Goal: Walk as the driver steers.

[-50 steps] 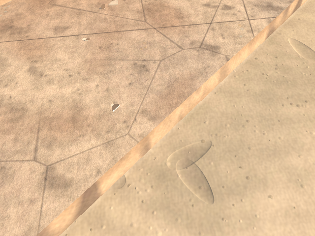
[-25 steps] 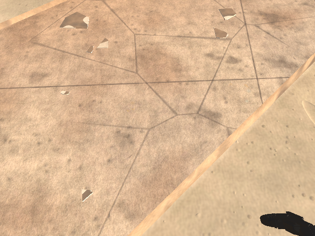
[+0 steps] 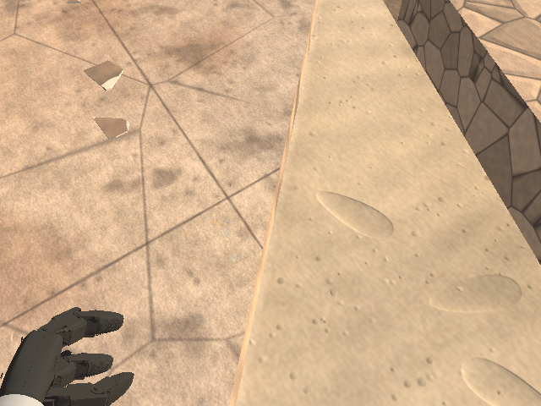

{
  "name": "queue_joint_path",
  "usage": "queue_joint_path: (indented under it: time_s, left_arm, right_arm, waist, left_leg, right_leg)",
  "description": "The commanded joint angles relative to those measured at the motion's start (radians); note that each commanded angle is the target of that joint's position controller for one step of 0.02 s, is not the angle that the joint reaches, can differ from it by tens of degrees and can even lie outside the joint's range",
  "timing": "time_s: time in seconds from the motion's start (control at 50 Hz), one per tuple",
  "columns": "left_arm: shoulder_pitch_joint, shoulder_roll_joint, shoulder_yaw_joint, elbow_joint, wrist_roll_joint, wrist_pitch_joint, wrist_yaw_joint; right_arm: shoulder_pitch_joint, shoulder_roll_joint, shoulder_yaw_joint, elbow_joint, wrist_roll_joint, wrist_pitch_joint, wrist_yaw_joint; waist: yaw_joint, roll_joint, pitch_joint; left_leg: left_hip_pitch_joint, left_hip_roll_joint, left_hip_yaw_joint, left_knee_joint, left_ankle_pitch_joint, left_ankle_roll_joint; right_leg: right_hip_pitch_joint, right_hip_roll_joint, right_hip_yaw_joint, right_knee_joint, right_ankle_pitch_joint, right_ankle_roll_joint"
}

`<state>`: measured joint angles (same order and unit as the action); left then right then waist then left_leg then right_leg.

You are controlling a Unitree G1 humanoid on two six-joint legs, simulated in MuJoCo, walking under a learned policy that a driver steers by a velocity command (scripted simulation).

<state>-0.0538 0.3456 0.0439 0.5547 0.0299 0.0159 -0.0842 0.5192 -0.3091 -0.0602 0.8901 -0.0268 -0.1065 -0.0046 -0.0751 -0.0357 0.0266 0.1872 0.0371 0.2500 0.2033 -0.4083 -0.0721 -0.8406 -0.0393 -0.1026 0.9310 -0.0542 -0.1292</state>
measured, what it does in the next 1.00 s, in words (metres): walks ahead: right foot, then left foot 0.13 m higher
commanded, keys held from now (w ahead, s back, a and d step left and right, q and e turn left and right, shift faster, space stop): w+e+shift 0.22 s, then w+shift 0.08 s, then w+q+shift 0.70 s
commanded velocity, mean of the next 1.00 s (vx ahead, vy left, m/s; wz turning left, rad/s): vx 1.00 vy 0.00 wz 0.04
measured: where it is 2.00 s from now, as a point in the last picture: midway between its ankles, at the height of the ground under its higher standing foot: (215, 29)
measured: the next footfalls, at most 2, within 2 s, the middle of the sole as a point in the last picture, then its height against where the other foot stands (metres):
right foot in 0.10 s outside the picture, level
left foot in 0.42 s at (250, 324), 0.13 m higher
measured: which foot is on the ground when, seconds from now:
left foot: down 0.00-0.10, up 0.12-0.40, down 0.42-0.76, up 0.78-1.00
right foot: up 0.00-0.08, down 0.10-0.52, up 0.54-0.76, down 0.78-1.00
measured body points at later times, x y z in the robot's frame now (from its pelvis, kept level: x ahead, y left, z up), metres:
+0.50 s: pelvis +0.46 -0.07 +0.02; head +0.48 -0.07 +0.47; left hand +0.53 +0.21 -0.11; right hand +0.64 -0.32 -0.03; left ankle +0.56 +0.03 -0.60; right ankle +0.26 -0.05 -0.69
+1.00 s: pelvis +0.87 -0.22 +0.00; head +0.85 -0.22 +0.44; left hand +0.78 +0.03 -0.14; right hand +1.11 -0.42 -0.06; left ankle +0.90 -0.12 -0.55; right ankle +0.74 -0.33 -0.72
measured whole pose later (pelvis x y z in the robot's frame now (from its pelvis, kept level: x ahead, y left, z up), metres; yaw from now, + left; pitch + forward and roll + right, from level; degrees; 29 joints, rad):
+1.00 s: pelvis +0.87 -0.22 +0.00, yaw +6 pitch +2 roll -3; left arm 0.55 0.21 0.01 0.96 0.05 -0.12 0.01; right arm 0.10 -0.24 -0.04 0.57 -0.03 0.03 0.04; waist 0.02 0.08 -0.08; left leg -0.93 0.02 0.01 1.70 -0.34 0.08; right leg -0.03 0.01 -0.20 0.50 -0.49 0.00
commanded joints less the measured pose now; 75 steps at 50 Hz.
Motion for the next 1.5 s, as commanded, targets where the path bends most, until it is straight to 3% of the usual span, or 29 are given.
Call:
queue_joint_path:
  time_s: [0.02, 0.08, 0.1, 0.12, 0.14, 0.16, 0.24, 0.3, 0.36, 0.42, 0.48, 0.52, 0.54, 0.58, 0.62, 0.7, 0.76, 0.82, 0.88, 1.04, 1.16, 1.18, 1.2, 1.24, 1.3, 1.36, 1.42, 1.48, 1.5]
  left_arm:
    - [0.091, 0.016, -0.007, -0.019, 0.002, 0.000, -0.003]
    - [0.554, 0.117, 0.055, 0.126, -0.011, -0.021, 0.031]
    - [0.513, 0.157, 0.091, 0.148, -0.041, -0.011, 0.053]
    - [0.418, 0.307, 0.109, 0.093, 0.010, 0.008, 0.051]
    - [0.474, 0.310, 0.126, 0.063, 0.013, 0.018, 0.064]
    - [0.463, 0.273, 0.117, 0.092, 0.002, 0.015, 0.079]
    - [0.504, 0.073, 0.039, 0.191, -0.006, -0.065, 0.105]
    - [0.436, 0.108, 0.036, 0.199, -0.008, -0.103, 0.103]
    - [0.434, 0.116, 0.046, 0.220, -0.025, -0.125, 0.102]
    - [0.563, 0.088, 0.037, 0.263, -0.023, -0.103, 0.102]
    - [0.559, 0.105, 0.036, 0.277, 0.005, -0.070, 0.117]
    - [0.261, 0.195, 0.071, 0.178, -0.019, -0.061, 0.114]
    - [0.073, 0.085, 0.038, 0.073, -0.019, -0.072, 0.107]
    - [0.007, 0.010, -0.003, -0.037, 0.026, -0.098, 0.108]
    - [0.113, 0.016, -0.014, -0.050, -0.009, -0.081, 0.088]
    - [0.470, -0.028, -0.037, 0.057, -0.069, -0.027, 0.047]
    - [0.765, 0.051, 0.000, 0.224, -0.006, -0.044, 0.066]
    - [0.584, 0.031, -0.014, 0.190, 0.070, -0.085, 0.064]
    - [0.416, 0.017, 0.001, 0.195, 0.024, -0.119, 0.080]
    - [0.581, -0.058, -0.017, 0.373, 0.031, -0.161, 0.110]
    - [0.651, 0.055, 0.004, 0.309, 0.009, -0.098, 0.163]
    - [0.605, 0.130, 0.026, 0.264, -0.012, -0.104, 0.147]
    - [0.428, 0.126, 0.038, 0.183, -0.032, -0.109, 0.093]
    - [0.088, 0.028, 0.011, 0.005, -0.014, -0.149, 0.047]
    - [0.042, -0.068, -0.024, -0.104, 0.004, -0.136, 0.050]
    - [0.474, -0.028, -0.022, -0.049, -0.029, -0.084, 0.085]
    - [1.149, -0.105, -0.002, 0.296, -0.059, -0.038, 0.160]
    - [0.953, -0.076, -0.010, 0.333, 0.089, -0.141, 0.106]
    - [0.782, -0.061, -0.012, 0.284, 0.111, -0.165, 0.079]
  right_arm:
    - [-0.106, -0.174, -0.030, -0.108, 0.006, -0.016, -0.012]
    - [-0.223, -0.211, -0.049, -0.166, 0.005, 0.036, -0.014]
    - [-0.232, -0.146, -0.043, -0.171, 0.012, 0.039, -0.001]
    - [-0.122, -0.044, -0.010, -0.288, 0.004, 0.024, 0.009]
    - [-0.207, -0.076, -0.001, -0.338, 0.003, -0.006, -0.007]
    - [-0.277, -0.072, 0.009, -0.348, -0.003, -0.019, -0.012]
    - [-0.404, 0.052, 0.068, -0.419, -0.040, 0.032, -0.019]
    - [-0.485, 0.014, 0.085, -0.478, -0.044, 0.061, -0.005]
    - [-0.404, 0.057, 0.097, -0.459, -0.077, 0.074, -0.007]
    - [-0.501, 0.044, 0.087, -0.460, -0.046, 0.081, -0.001]
    - [-0.324, 0.019, 0.061, -0.416, -0.010, 0.063, 0.001]
    - [0.117, -0.134, -0.015, -0.240, 0.015, 0.048, -0.007]
    - [0.238, -0.167, -0.033, -0.127, 0.012, 0.040, -0.009]
    - [-0.087, -0.093, -0.029, -0.188, 0.010, 0.023, -0.053]
    - [-0.398, -0.015, -0.007, -0.261, -0.022, 0.010, -0.073]
    - [-0.404, -0.104, -0.037, -0.193, -0.027, -0.025, -0.059]
    - [-0.431, -0.077, -0.042, -0.211, -0.021, 0.019, -0.047]
    - [-0.174, 0.161, 0.022, -0.322, 0.051, 0.045, -0.038]
    - [-0.373, 0.058, 0.018, -0.355, -0.020, 0.095, 0.005]
    - [-0.612, 0.117, 0.051, -0.465, 0.001, 0.117, 0.030]
    - [-0.452, 0.029, 0.054, -0.393, 0.010, 0.100, 0.039]
    - [-0.252, 0.005, 0.029, -0.354, 0.013, 0.094, 0.022]
    - [-0.157, -0.044, -0.006, -0.291, 0.036, 0.082, -0.017]
    - [-0.044, -0.190, -0.068, -0.188, 0.006, 0.096, -0.094]
    - [-0.220, -0.066, -0.033, -0.180, -0.053, 0.049, -0.137]
    - [-0.714, -0.098, -0.030, -0.295, -0.059, 0.010, -0.101]
    - [-0.825, 0.021, -0.008, -0.332, -0.038, -0.004, -0.014]
    - [-0.995, 0.202, 0.068, -0.571, 0.034, -0.022, -0.021]
    - [-0.671, 0.238, 0.090, -0.557, 0.050, -0.004, -0.040]
  waist:
    - [0.139, 0.134, -0.011]
    - [0.363, 0.142, -0.229]
    - [0.323, -0.051, -0.167]
    - [0.134, -0.236, -0.275]
    - [0.220, -0.067, -0.465]
    - [0.206, 0.045, -0.328]
    - [0.081, 0.104, -0.054]
    - [0.012, 0.140, 0.082]
    - [-0.001, 0.036, -0.018]
    - [0.096, 0.135, -0.016]
    - [0.006, 0.054, -0.158]
    - [-0.290, 0.238, -0.261]
    - [-0.312, 0.473, -0.246]
    - [-0.112, 0.193, 0.021]
    - [0.116, -0.112, 0.084]
    - [0.274, -0.010, -0.129]
    - [0.397, -0.112, -0.128]
    - [0.080, -0.229, -0.179]
    - [0.059, -0.029, 0.018]
    - [0.041, 0.043, 0.128]
    - [-0.076, 0.068, -0.188]
    - [-0.171, 0.041, -0.311]
    - [-0.235, 0.182, -0.346]
    - [-0.243, 0.164, -0.231]
    - [-0.056, -0.043, 0.008]
    - [0.364, -0.190, -0.072]
    - [0.602, -0.275, -0.298]
    - [0.410, -0.155, 0.023]
    - [0.169, -0.145, -0.094]
  left_leg:
    - [-0.144, 0.191, 0.009, 0.106, 1.415, 0.056]
    - [-0.260, 0.212, -0.043, 0.765, 1.368, 0.090]
    - [-0.566, 0.010, -0.035, 1.194, 0.409, 0.071]
    - [-0.993, -0.096, -0.128, 1.652, -0.098, 0.015]
    - [-1.107, -0.070, -0.306, 1.760, -0.043, 0.043]
    - [-1.166, -0.021, -0.315, 1.746, -0.014, 0.051]
    - [-1.238, 0.026, -0.324, 1.845, -0.166, 0.076]
    - [-1.120, 0.083, -0.294, 1.252, -0.028, 0.065]
    - [-0.957, 0.121, -0.326, 1.226, 0.170, 0.112]
    - [-1.013, 0.040, -0.167, 1.081, 0.110, 0.197]
    - [-0.565, -0.033, -0.233, 0.906, -0.047, 0.311]
    - [-0.182, 0.014, -0.398, 0.590, 0.031, 0.384]
    - [0.049, 0.120, -0.774, 0.393, 0.133, 0.460]
    - [-0.280, 0.162, -0.977, 0.423, 0.221, 0.396]
    - [-0.721, 0.088, -0.735, 0.436, 0.135, 0.266]
    - [-0.993, -0.103, -0.390, 0.484, -0.035, 0.293]
    - [-0.812, -0.170, -0.310, 1.143, -0.156, 0.233]
    - [-1.252, -0.122, -0.365, 1.786, -0.189, 0.198]
    - [-1.367, 0.007, -0.290, 1.792, 0.020, 0.149]
    - [-1.474, 0.044, -0.271, 1.531, -0.034, 0.249]
    - [-0.516, -0.173, -0.068, 0.901, -0.063, 0.350]
    - [-0.137, -0.122, -0.247, 0.714, 0.063, 0.402]
    - [0.184, -0.040, -0.434, 0.515, 0.452, 0.470]
    - [0.061, 0.017, -0.757, 0.497, 0.519, 0.532]
    - [-0.433, 0.007, -0.837, 0.570, 0.417, 0.365]
    - [-1.118, -0.171, -0.470, 0.508, 0.175, 0.259]
    - [-1.133, -0.304, -0.276, 1.409, -0.212, 0.254]
    - [-1.767, -0.301, -0.360, 2.247, -0.476, 0.255]
    - [-1.883, -0.203, -0.453, 2.269, -0.479, 0.253]
  right_leg:
    - [0.358, 0.102, -0.117, -0.133, 0.011, -0.047]
    - [0.885, 0.142, 0.006, -0.313, 0.003, -0.111]
    - [1.061, 0.102, 0.151, -0.397, -0.028, -0.136]
    - [1.328, -0.135, 0.616, -0.368, 0.264, -0.323]
    - [1.406, -0.205, 0.831, -0.552, -0.075, -0.395]
    - [1.262, -0.193, 0.851, -0.656, -0.202, -0.349]
    - [0.750, -0.055, 0.683, -0.605, -0.038, -0.257]
    - [0.484, -0.006, 0.551, -0.774, -0.151, -0.182]
    - [0.585, -0.087, 0.472, -0.765, 0.296, -0.165]
    - [0.874, -0.042, 0.274, -0.677, 0.810, -0.063]
    - [0.747, -0.110, 0.266, -0.268, 1.523, 0.044]
    - [0.443, 0.063, 0.136, 0.345, 0.879, 0.134]
    - [0.045, 0.215, 0.203, 0.636, -0.178, 0.187]
    - [-0.142, 0.066, 0.472, 0.651, -0.544, 0.192]
    - [0.128, -0.080, 0.479, 0.232, -0.492, 0.172]
    - [0.987, -0.002, 0.075, -0.277, 0.176, 0.269]
    - [1.106, -0.066, 0.070, -0.597, 0.398, 0.164]
    - [1.164, -0.309, 0.405, -0.263, 0.758, 0.198]
    - [0.789, -0.365, 0.538, -0.695, -0.467, 0.025]
    - [0.912, -0.255, 0.029, -0.750, 0.176, 0.084]
    - [0.763, -0.193, -0.119, -0.211, 1.517, 0.131]
    - [0.527, -0.175, -0.095, 0.159, 1.322, 0.204]
    - [0.154, -0.012, -0.077, 0.565, 0.128, 0.244]
    - [-0.101, 0.023, 0.102, 0.757, -0.407, 0.252]
    - [-0.139, -0.052, 0.432, 0.635, -0.822, 0.167]
    - [0.759, 0.039, 0.040, -0.147, -0.202, 0.241]
    - [1.393, -0.063, 0.005, -0.481, 0.514, 0.194]
    - [1.402, -0.307, 0.286, -0.377, 1.014, -0.010]
    - [1.470, -0.429, 0.497, -0.345, 0.955, -0.044]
